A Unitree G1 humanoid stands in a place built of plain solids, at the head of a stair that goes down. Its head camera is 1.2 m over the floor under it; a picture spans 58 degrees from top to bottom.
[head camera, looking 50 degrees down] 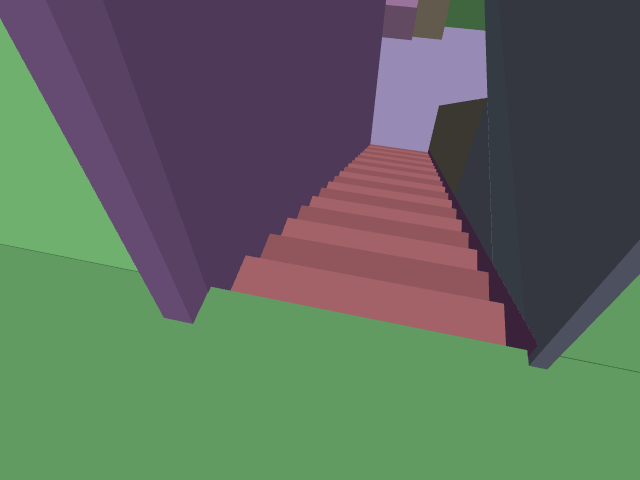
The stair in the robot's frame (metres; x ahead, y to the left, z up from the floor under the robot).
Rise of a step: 0.18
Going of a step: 0.28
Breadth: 1.01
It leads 13 degrees to the right of straight ahead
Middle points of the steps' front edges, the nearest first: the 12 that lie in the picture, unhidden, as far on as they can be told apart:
0.69 -0.13 0.00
0.96 -0.19 -0.17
1.23 -0.25 -0.35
1.50 -0.31 -0.53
1.77 -0.38 -0.71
2.04 -0.44 -0.88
2.31 -0.50 -1.06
2.57 -0.56 -1.24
2.84 -0.63 -1.41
3.11 -0.69 -1.59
3.38 -0.75 -1.77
3.65 -0.81 -1.95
